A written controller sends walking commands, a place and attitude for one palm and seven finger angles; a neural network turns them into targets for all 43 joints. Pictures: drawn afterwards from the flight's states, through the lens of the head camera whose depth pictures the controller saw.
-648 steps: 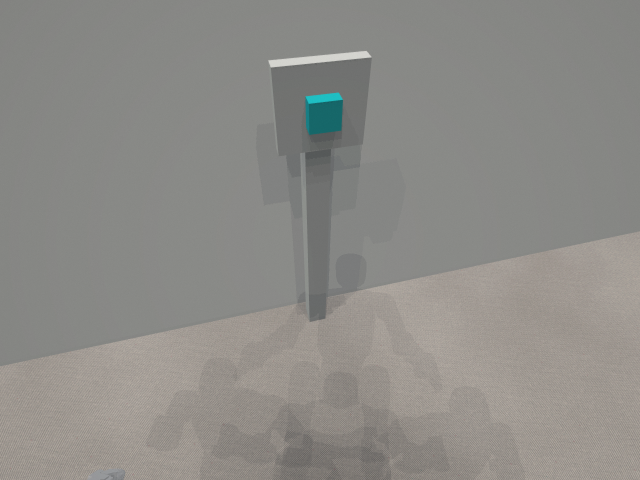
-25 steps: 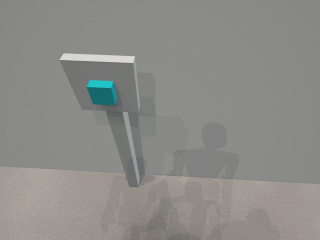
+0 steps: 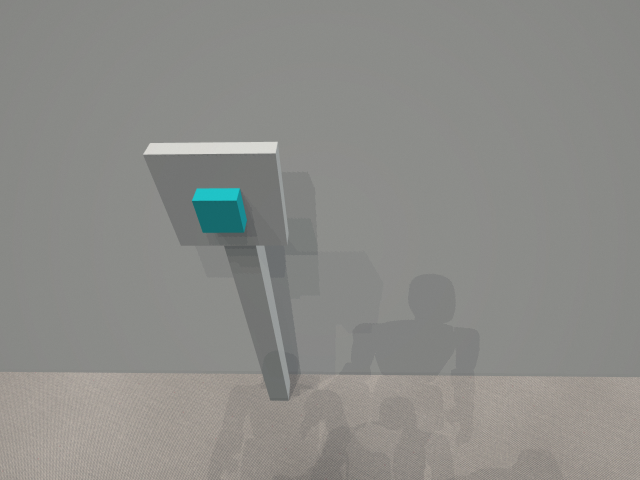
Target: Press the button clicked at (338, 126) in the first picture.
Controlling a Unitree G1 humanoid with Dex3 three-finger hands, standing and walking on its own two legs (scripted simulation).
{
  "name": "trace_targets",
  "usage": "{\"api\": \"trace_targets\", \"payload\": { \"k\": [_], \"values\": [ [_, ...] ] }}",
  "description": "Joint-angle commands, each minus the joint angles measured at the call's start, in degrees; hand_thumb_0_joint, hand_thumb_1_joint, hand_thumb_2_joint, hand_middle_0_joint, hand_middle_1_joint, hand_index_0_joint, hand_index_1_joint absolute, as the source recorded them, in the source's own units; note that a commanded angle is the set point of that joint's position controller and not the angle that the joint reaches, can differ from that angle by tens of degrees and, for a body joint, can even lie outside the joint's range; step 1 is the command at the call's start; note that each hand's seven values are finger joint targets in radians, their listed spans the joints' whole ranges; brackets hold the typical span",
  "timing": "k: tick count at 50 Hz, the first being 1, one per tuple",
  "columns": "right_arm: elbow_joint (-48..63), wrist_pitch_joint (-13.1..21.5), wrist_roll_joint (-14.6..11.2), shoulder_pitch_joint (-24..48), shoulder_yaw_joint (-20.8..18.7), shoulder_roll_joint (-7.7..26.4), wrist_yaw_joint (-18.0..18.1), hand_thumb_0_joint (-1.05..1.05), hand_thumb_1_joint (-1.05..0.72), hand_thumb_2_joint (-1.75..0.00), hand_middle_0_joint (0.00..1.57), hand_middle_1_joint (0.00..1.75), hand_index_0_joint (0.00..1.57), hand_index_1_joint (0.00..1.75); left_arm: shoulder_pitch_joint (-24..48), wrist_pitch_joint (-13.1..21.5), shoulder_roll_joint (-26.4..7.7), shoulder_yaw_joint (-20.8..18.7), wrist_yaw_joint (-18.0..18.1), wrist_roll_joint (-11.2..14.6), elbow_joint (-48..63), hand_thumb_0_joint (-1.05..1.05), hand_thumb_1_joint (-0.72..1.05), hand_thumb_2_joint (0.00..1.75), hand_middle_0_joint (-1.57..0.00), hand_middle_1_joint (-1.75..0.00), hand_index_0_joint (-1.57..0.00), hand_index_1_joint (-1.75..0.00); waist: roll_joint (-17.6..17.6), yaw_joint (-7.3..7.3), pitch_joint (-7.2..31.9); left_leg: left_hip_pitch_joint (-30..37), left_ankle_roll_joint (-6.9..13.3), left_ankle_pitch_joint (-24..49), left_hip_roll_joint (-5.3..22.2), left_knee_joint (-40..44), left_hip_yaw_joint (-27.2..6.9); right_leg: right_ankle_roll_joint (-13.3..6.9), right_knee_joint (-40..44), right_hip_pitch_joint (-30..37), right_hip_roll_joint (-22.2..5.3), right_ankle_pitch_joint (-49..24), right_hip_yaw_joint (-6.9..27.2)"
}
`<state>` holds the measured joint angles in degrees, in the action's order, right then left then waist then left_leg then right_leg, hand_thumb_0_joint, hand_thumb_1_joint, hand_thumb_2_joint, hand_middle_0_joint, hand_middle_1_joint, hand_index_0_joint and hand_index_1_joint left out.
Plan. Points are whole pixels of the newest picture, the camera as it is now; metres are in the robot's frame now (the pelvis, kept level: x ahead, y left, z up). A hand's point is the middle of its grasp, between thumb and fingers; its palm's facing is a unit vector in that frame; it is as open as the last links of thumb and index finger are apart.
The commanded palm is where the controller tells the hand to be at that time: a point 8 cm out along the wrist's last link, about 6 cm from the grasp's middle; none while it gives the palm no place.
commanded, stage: come to a stop and stand still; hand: left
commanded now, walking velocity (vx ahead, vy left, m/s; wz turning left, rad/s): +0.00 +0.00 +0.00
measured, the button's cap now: (221, 209) +0.48 +0.19 +0.08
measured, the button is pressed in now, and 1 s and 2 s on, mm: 0 0 0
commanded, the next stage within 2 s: look again from close up in 0.16 s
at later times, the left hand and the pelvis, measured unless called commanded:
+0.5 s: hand out of the picture +0.00 +0.14 -0.17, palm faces +0.02 -0.99 -0.17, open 7.3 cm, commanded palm none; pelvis +0.01 -0.02 +0.00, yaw +0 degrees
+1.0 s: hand out of the picture +0.10 +0.17 -0.11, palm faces +0.21 -0.94 -0.26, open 7.1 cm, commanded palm +0.12 +0.19 -0.06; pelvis +0.03 -0.02 +0.00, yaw +1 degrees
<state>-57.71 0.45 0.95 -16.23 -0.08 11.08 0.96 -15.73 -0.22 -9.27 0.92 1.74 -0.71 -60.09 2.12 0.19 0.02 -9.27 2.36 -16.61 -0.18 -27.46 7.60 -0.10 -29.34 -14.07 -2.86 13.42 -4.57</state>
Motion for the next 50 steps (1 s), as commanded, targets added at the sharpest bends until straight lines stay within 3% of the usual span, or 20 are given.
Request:
{"api": "trace_targets", "payload": {
  "k": [1,11,24,26,34,38,43,44,45,46,47,48,49,50],
  "values": [
    [1.2,0.9,0.2,-2.8,-0.2,4.7,0.1,0.00,-0.90,-0.90,0.20,0.30,0.20,0.30,-1.9,1.3,-5.1,-1.0,0.1,0.0,1.6,0.00,0.90,0.90,-0.20,-0.30,-0.20,-0.30,-3.1,-0.37,-5.9,-6.2,0.3,-1.8,6.9,11.1,-9.4,-2.3,6.5,0.3,-3.2,0.6,6.0],
    [-3.6,1.4,-0.1,-4.6,0.5,2.9,0.3,0.00,-0.90,-0.90,0.20,0.30,0.20,0.30,-3.3,2.0,-4.5,-0.7,0.1,0.2,-1.4,0.00,0.90,0.90,-0.20,-0.30,-0.20,-0.30,-2.9,-0.27,-3.8,-3.5,0.0,3.3,6.6,9.9,-7.8,-2.5,7.3,2.5,-4.0,-3.2,6.5],
    [-7.4,1.3,-0.2,-6.3,0.6,0.2,0.8,0.00,-0.90,-0.90,0.20,0.30,0.20,0.30,-4.8,2.1,-2.6,-0.7,0.4,0.3,-4.0,0.00,0.90,0.90,-0.20,-0.30,-0.20,-0.30,-2.5,-0.21,-5.1,-3.0,-0.4,5.3,6.7,8.7,-6.9,-2.9,7.8,2.9,-4.1,-5.5,6.1],
    [-7.5,1.3,-0.2,-6.2,0.5,0.1,1.0,0.00,-0.90,-0.90,0.20,0.30,0.20,0.30,-5.1,2.1,-2.4,-0.7,0.4,0.2,-4.3,0.00,0.90,0.90,-0.20,-0.30,-0.20,-0.30,-1.4,-0.21,-5.2,-2.5,-0.5,6.0,6.8,8.6,-6.8,-2.9,7.7,2.7,-3.9,-6.5,6.3],
    [-7.8,1.5,-0.2,-6.5,0.4,-0.2,1.2,0.00,-0.90,-0.90,0.20,0.30,0.20,0.30,-5.6,2.3,-2.2,-0.9,0.5,0.2,-4.5,0.00,0.90,0.90,-0.20,-0.30,-0.20,-0.30,-2.7,-0.29,-3.5,-1.0,-0.6,9.8,7.1,7.6,-6.7,-2.9,7.0,4.3,-4.0,-11.8,5.9],
    [-8.0,1.3,-0.2,-6.1,0.3,-0.5,1.3,0.00,-0.90,-0.90,0.20,0.30,0.20,0.30,-5.7,2.2,-2.0,-0.9,0.5,0.1,-4.5,0.00,0.90,0.90,-0.20,-0.30,-0.20,-0.30,-1.9,-0.17,-5.3,-1.4,-0.7,8.8,7.1,7.7,-6.4,-3.0,7.5,3.3,-3.9,-11.0,6.0],
    [-7.9,1.3,-0.1,-6.2,0.3,-0.4,1.3,0.00,-0.90,-0.90,0.20,0.30,0.20,0.30,-5.8,2.2,-2.0,-1.0,0.6,0.1,-4.4,0.00,0.90,0.90,-0.20,-0.30,-0.20,-0.30,-2.2,-0.17,-4.9,-0.8,-0.7,9.1,7.1,7.7,-6.4,-3.1,7.7,3.6,-3.9,-11.4,6.1],
    [-3.6,1.5,-1.0,1.3,-0.8,2.9,0.8,0.00,-0.90,-0.90,0.20,0.30,0.20,0.30,-10.2,2.9,-5.3,-1.6,2.8,-0.5,-6.5,0.00,0.90,0.90,-0.20,-0.30,-0.20,-0.30,-5.2,2.40,-5.9,-6.3,-2.7,10.4,7.3,-5.5,-3.3,-0.3,6.0,3.5,-7.8,-39.5,9.6],
    [17.8,10.9,-2.8,0.1,-1.1,14.2,3.0,0.00,-0.90,-0.90,0.20,0.30,0.20,0.30,33.3,15.3,-13.8,-1.9,1.6,11.9,82.7,0.00,0.90,0.90,-0.23,-0.33,-0.23,-0.33,8.3,-5.44,23.0,7.2,-0.5,17.0,1.1,3.1,-5.8,-1.9,1.6,10.3,-2.7,-26.2,7.4],
    [15.0,15.4,-2.5,4.7,-0.5,8.4,4.6,0.00,-0.90,-0.90,0.20,0.30,0.20,0.30,12.0,11.7,-11.3,-3.6,5.1,7.1,69.7,0.00,0.90,0.90,-0.25,-0.36,-0.25,-0.36,14.9,-0.32,23.4,7.9,-0.4,24.3,1.9,3.4,-5.4,-3.3,-0.5,9.4,0.5,-14.6,5.6],
    [14.8,16.7,-4.1,4.9,-1.6,5.8,4.5,0.00,-0.90,-0.90,0.20,0.30,0.20,0.30,-3.3,3.3,-0.2,1.5,7.6,8.4,58.4,0.00,0.90,0.90,-0.28,-0.39,-0.28,-0.39,9.0,-1.77,11.7,0.7,-1.7,22.4,3.6,3.5,-7.1,-2.1,-0.4,2.3,1.0,-6.8,2.1],
    [13.8,17.5,-4.5,3.0,-1.4,7.0,4.2,0.00,-0.90,-0.90,0.20,0.30,0.20,0.30,-3.8,1.5,5.8,5.9,6.7,9.3,58.6,0.00,0.90,0.90,-0.31,-0.42,-0.31,-0.42,1.9,-2.06,4.1,-2.6,-1.5,17.2,3.4,2.3,-7.5,-1.4,0.8,-1.2,1.1,-6.1,0.6],
    [16.9,18.9,-4.6,4.1,-1.9,9.2,4.2,0.00,-0.90,-0.90,0.20,0.30,0.20,0.30,-1.6,3.8,5.0,7.1,5.7,10.4,65.1,0.00,0.90,0.90,-0.34,-0.45,-0.34,-0.45,-2.2,-2.61,1.1,-4.3,-0.8,12.4,2.6,0.7,-8.5,-0.8,1.4,-4.2,1.1,-4.8,0.4],
    [18.2,20.0,-3.6,3.8,-2.5,10.8,4.2,0.00,-0.90,-0.90,0.20,0.30,0.20,0.30,-1.7,6.4,2.3,5.6,5.0,9.9,66.9,0.00,0.90,0.90,-0.36,-0.48,-0.36,-0.48,-7.3,-4.01,2.7,-5.5,-0.3,9.6,1.7,-2.0,-8.6,-0.5,1.2,-6.9,1.3,-2.6,0.4]
  ]
}}
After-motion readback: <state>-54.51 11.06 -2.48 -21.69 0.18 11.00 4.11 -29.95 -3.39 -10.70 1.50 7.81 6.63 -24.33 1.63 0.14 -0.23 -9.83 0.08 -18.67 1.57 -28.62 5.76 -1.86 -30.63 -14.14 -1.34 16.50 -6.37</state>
